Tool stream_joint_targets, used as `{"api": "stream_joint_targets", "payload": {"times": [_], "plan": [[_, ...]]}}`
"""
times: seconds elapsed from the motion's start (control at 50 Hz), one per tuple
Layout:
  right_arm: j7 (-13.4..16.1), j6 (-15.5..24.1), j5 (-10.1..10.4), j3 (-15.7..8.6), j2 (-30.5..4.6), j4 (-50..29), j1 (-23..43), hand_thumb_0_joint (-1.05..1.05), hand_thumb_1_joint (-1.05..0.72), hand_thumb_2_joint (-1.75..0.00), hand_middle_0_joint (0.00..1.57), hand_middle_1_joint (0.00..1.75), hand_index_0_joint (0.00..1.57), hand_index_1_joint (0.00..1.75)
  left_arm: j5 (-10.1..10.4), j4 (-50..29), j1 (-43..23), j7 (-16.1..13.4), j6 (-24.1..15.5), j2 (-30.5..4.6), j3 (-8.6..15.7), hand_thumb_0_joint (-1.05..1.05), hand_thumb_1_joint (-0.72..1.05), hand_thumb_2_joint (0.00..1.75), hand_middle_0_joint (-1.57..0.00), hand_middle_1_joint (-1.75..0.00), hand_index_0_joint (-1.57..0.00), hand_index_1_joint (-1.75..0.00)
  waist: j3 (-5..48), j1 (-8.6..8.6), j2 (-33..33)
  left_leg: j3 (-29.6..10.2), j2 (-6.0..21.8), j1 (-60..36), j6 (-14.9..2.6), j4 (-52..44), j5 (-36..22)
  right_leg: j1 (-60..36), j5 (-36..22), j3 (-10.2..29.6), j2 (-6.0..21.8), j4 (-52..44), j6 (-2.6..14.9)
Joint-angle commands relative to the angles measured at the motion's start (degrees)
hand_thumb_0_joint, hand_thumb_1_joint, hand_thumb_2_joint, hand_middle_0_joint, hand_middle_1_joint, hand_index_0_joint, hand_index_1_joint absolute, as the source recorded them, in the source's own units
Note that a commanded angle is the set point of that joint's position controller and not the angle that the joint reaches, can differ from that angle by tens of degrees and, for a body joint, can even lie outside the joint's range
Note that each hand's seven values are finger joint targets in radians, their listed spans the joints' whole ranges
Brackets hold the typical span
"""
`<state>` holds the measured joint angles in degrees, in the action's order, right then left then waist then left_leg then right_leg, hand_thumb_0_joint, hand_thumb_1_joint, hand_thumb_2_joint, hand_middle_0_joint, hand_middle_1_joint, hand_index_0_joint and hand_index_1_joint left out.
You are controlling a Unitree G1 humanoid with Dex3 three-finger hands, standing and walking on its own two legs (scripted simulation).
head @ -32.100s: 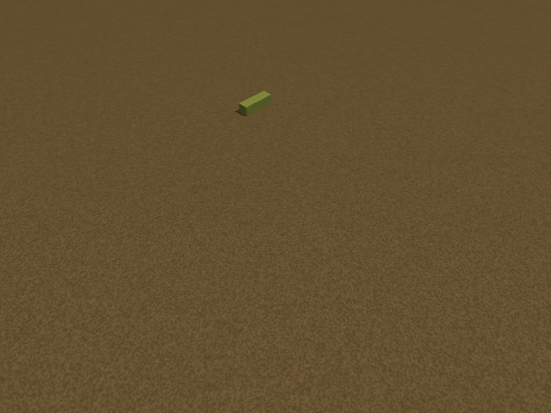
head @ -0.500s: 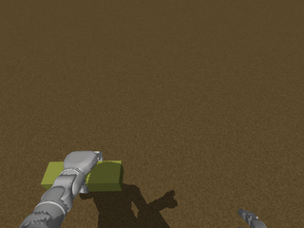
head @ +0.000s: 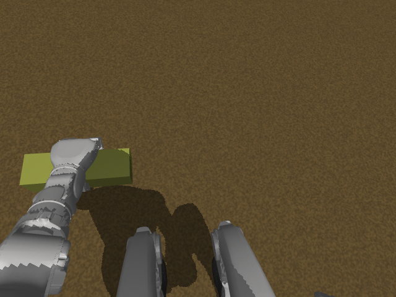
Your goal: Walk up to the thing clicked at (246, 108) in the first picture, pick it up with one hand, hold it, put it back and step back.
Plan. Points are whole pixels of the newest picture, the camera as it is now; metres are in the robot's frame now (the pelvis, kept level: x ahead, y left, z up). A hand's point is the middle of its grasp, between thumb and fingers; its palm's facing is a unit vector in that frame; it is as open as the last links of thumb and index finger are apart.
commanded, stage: crouch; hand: left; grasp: from above
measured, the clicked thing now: (82, 169) +0.43 +0.24 -0.15
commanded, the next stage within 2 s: lower in 1.16 s
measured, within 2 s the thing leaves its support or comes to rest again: neither
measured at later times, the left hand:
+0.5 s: hand (102, 176) +0.46 +0.24 -0.30, palm faces -0.45 -0.01 -0.89, open 10.3 cm
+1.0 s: hand (109, 177) +0.48 +0.24 -0.38, palm faces -0.46 -0.01 -0.89, open 10.2 cm
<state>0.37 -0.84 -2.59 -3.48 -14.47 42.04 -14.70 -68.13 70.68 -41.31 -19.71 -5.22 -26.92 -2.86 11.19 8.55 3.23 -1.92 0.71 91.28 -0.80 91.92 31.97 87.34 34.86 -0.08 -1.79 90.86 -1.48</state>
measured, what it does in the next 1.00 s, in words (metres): lowers itself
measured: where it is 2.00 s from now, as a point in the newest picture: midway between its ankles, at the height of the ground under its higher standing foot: outside the picture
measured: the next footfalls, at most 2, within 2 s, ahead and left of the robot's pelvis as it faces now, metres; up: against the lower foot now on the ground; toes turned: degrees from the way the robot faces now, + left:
none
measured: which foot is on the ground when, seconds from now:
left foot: down 0.00-1.00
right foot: down 0.00-1.00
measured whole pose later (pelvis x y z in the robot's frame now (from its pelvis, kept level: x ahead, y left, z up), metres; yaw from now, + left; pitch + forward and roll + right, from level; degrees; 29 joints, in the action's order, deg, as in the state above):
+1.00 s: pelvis -0.02 -0.01 -0.20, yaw -7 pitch +36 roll -9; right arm -7.5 1.9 -8.1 4.3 -14.8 41.6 -9.7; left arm -74.1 83.8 -58.1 -21.8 -12.2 -44.9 6.2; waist 2.1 14.9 -0.6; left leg -7.9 1.5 130.1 0.1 131.5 38.4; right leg 124.0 41.1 -5.4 -4.3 127.9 -1.7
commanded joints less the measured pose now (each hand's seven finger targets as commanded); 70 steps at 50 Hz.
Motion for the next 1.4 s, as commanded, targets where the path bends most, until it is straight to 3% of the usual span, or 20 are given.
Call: {"api": "stream_joint_targets", "payload": {"times": [0.0, 0.06, 0.08, 0.2, 0.24, 0.28, 0.32, 0.42, 0.44, 0.5, 0.62, 0.7, 0.78, 0.86, 1.02, 1.06, 1.1, 1.24, 1.3, 1.38], "plan": [[0.39, 2.58, -0.79, -3.23, -11.26, -4.09, -6.17, 0.00, -0.90, -0.90, 0.20, 0.30, 0.20, 0.30, 0.08, -8.00, -22.81, -1.50, -0.93, -18.09, 4.53, 0.00, 0.50, 1.01, -0.84, -0.99, -0.87, -0.96, 31.80, 0.43, 4.37, -2.16, -0.83, -19.66, -0.40, -6.27, -1.89, -3.38, -5.21, -3.19, -0.37, -6.55, 3.87], [-0.30, 3.12, -1.19, -2.54, -11.10, -3.92, -6.35, 0.00, -0.90, -0.90, 0.20, 0.30, 0.20, 0.30, -0.27, -8.08, -25.62, -1.85, -2.49, -18.64, 4.72, 0.00, 0.50, 0.97, -0.84, -0.95, -0.87, -0.92, 33.94, 1.60, 4.17, -1.51, -0.98, -15.30, -0.82, -1.56, 0.64, 0.02, -3.38, -3.04, -0.55, -4.17, 3.77], [-0.52, 3.44, -1.43, -2.20, -11.14, -3.54, -6.17, 0.00, -0.90, -0.90, 0.20, 0.30, 0.20, 0.30, -0.49, -7.64, -25.57, -2.19, -2.97, -20.27, 5.59, 0.00, 0.50, 0.96, -0.83, -0.95, -0.87, -0.92, 34.74, 1.04, 4.86, -1.45, -0.97, -14.43, -0.72, -0.18, 0.35, 0.93, -3.46, -3.07, -0.56, -2.74, 3.75], [-1.84, 4.26, -2.43, -1.37, -11.69, -1.87, -7.16, 0.00, -0.90, -0.90, 0.20, 0.30, 0.20, 0.30, -2.56, -7.25, -30.63, -4.28, -4.57, -24.02, 7.52, 0.00, 0.51, 1.01, -0.86, -0.94, -0.89, -0.92, 39.89, 1.92, 10.01, -1.77, -0.63, -13.80, -0.52, 6.43, -4.65, 7.32, -6.83, -4.28, -0.89, 3.99, 3.89], [-2.54, 4.50, -3.01, -1.10, -11.59, -1.37, -7.63, 0.00, -0.90, -0.90, 0.20, 0.30, 0.20, 0.30, -2.87, -5.41, -30.29, -4.70, -4.30, -21.97, 6.81, 0.00, 0.53, 0.98, -0.86, -0.95, -0.90, -0.91, 39.21, 2.42, 11.98, -2.64, -0.23, -15.09, -0.11, 7.56, -6.65, 9.95, -7.89, -4.84, -0.53, 6.27, 3.94], [-2.98, 4.57, -3.16, -1.10, -12.33, -0.80, -8.04, 0.00, -0.91, -0.90, 0.20, 0.30, 0.20, 0.30, -3.25, -5.88, -33.06, -4.95, -4.09, -23.50, 7.44, 0.00, 0.51, 0.98, -0.86, -0.93, -0.89, -0.90, 41.62, 2.75, 13.29, -2.49, -0.09, -15.25, -0.20, 9.82, -9.28, 11.31, -9.87, -5.09, -0.69, 8.14, 3.90], [-3.61, 4.68, -3.48, -0.95, -11.99, -0.81, -7.73, 0.00, -0.91, -0.90, 0.20, 0.30, 0.20, 0.30, -2.98, -3.63, -31.68, -4.75, -3.86, -21.16, 6.18, 0.00, 0.52, 0.96, -0.87, -0.92, -0.90, -0.89, 38.68, 3.33, 14.02, -2.93, 0.04, -13.50, 0.06, 10.59, -8.64, 12.96, -9.44, -5.58, -0.54, 9.71, 3.94], [-4.62, 4.40, -3.58, -0.88, -12.25, -0.97, -7.78, 0.00, -0.91, -0.90, 0.20, 0.30, 0.20, 0.30, -3.24, -3.33, -32.25, -4.25, -3.50, -24.46, 7.53, 0.00, 0.55, 0.96, -0.90, -0.90, -0.92, -0.87, 40.47, 2.83, 13.99, -1.86, 0.06, -10.60, -0.52, 15.10, -10.40, 12.75, -11.79, -5.73, -1.32, 12.31, 3.72], [-4.89, 4.37, -3.74, -0.58, -12.01, -0.97, -8.02, 0.00, -0.91, -0.90, 0.20, 0.30, 0.20, 0.30, -3.03, -2.53, -31.60, -4.00, -3.53, -23.06, 6.98, 0.00, 0.57, 0.96, -0.92, -0.90, -0.94, -0.87, 38.84, 3.67, 13.85, -2.13, 0.04, -9.62, -0.40, 15.52, -10.67, 13.23, -11.88, -5.93, -1.19, 12.98, 3.66], [-5.29, 4.12, -3.69, -0.50, -12.37, -0.88, -8.00, 0.00, -0.91, -0.90, 0.20, 0.30, 0.20, 0.30, -3.26, -2.14, -32.19, -3.70, -3.85, -26.03, 8.41, 0.00, 0.57, 0.93, -0.91, -0.88, -0.94, -0.85, 37.37, 3.31, 14.17, -2.27, 0.25, -8.24, -0.40, 17.06, -10.77, 14.87, -11.78, -6.08, -1.39, 14.67, 3.67], [-6.25, 3.71, -4.34, -0.07, -13.37, -0.44, -8.33, 0.00, -0.91, -0.90, 0.20, 0.30, 0.20, 0.30, -3.89, -2.01, -34.51, -3.59, -5.50, -26.93, 8.63, 0.00, 0.54, 0.91, -0.89, -0.87, -0.91, -0.84, 37.73, 4.29, 15.52, -2.64, 0.48, -6.73, -0.25, 20.64, -12.09, 17.53, -12.68, -6.79, -1.88, 18.61, 3.64], [-6.75, 3.55, -4.80, 0.93, -13.17, -0.55, -8.41, 0.00, -0.92, -0.90, 0.20, 0.30, 0.20, 0.30, -4.48, 1.26, -33.92, -4.00, -6.43, -28.24, 9.06, 0.00, 0.56, 0.89, -0.91, -0.85, -0.93, -0.83, 34.74, 4.84, 13.56, -2.02, 0.40, -1.68, -0.79, 22.89, -8.42, 17.24, -11.25, -6.99, -2.23, 19.17, 3.35], [-6.95, 3.40, -4.99, 1.40, -14.10, -0.75, -8.51, 0.00, -0.91, -0.90, 0.20, 0.30, 0.20, 0.30, -4.84, 1.65, -35.02, -4.60, -6.64, -31.85, 10.71, 0.00, 0.59, 0.89, -0.91, -0.88, -0.95, -0.85, 35.94, 4.50, 14.37, -1.90, 0.52, -0.81, -0.82, 24.57, -8.02, 17.30, -11.16, -7.46, -2.52, 20.71, 3.27], [-7.00, 3.39, -5.34, 2.73, -14.06, -0.56, -7.81, 0.00, -0.91, -0.90, 0.20, 0.30, 0.20, 0.30, -4.91, 3.36, -36.99, -4.71, -6.71, -32.49, 9.74, 0.00, 0.61, 0.86, -0.92, -0.86, -0.96, -0.82, 32.69, 5.60, 15.62, -2.19, 0.71, 2.42, -0.82, 26.00, -5.50, 19.67, -9.56, -8.08, -2.78, 22.29, 3.41], [-6.85, 3.06, -5.60, 3.93, -15.25, -0.53, -7.50, 0.00, -0.91, -0.90, 0.20, 0.30, 0.20, 0.30, -4.78, 2.65, -38.71, -4.31, -6.86, -37.21, 11.15, 0.00, 0.61, 0.85, -0.92, -0.87, -0.96, -0.83, 33.74, 6.01, 16.07, -2.13, 0.87, 6.10, -0.85, 28.84, -4.48, 18.69, -9.58, -8.87, -3.41, 24.66, 3.19], [-7.04, 2.99, -5.72, 4.69, -14.95, -0.47, -7.51, 0.00, -0.91, -0.90, 0.20, 0.30, 0.20, 0.30, -4.52, 4.45, -36.47, -4.10, -6.69, -35.72, 10.33, 0.00, 0.61, 0.84, -0.92, -0.87, -0.96, -0.83, 31.86, 6.23, 14.72, -2.19, 0.97, 7.15, -1.02, 29.72, -4.79, 18.73, -10.07, -8.99, -3.51, 24.71, 2.94], [-6.93, 2.94, -5.73, 4.93, -15.41, -0.51, -7.21, 0.00, -0.91, -0.90, 0.20, 0.30, 0.20, 0.30, -4.51, 2.98, -38.49, -4.26, -6.97, -37.83, 11.03, 0.00, 0.61, 0.85, -0.92, -0.87, -0.96, -0.83, 32.58, 6.36, 16.21, -2.21, 0.99, 8.26, -0.93, 30.25, -4.68, 18.67, -10.22, -9.17, -3.66, 25.71, 2.99], [-6.97, 2.83, -5.69, 5.27, -16.25, -0.96, -6.50, 0.00, -0.92, -0.90, 0.20, 0.30, 0.20, 0.30, -4.40, 1.85, -38.18, -3.80, -7.01, -38.43, 10.92, 0.00, 0.64, 0.86, -0.96, -0.86, -0.99, -0.82, 31.67, 6.31, 19.01, -3.48, 1.26, 6.52, -0.27, 30.79, -4.80, 22.16, -9.97, -10.40, -3.57, 28.41, 3.50], [-7.37, 2.75, -5.81, 6.38, -16.04, -1.06, -6.68, 0.00, -0.91, -0.90, 0.20, 0.30, 0.20, 0.30, -4.31, 4.92, -36.39, -3.47, -6.79, -36.09, 9.09, 0.00, 0.60, 0.90, -0.96, -0.83, -0.98, -0.82, 28.79, 8.14, 16.24, -3.36, 1.21, 9.48, -0.76, 32.44, -5.30, 21.70, -10.82, -10.64, -3.92, 28.21, 3.00], [-7.38, 2.88, -5.95, 7.12, -16.25, -1.30, -6.15, 0.00, -0.91, -0.90, 0.20, 0.30, 0.20, 0.30, -4.29, 6.25, -35.80, -3.42, -7.24, -38.24, 9.54, 0.00, 0.62, 0.87, -0.96, -0.86, -0.98, -0.83, 28.37, 7.59, 15.87, -3.26, 1.26, 10.99, -0.90, 34.11, -5.79, 20.81, -11.19, -10.76, -4.16, 29.04, 2.95]]}}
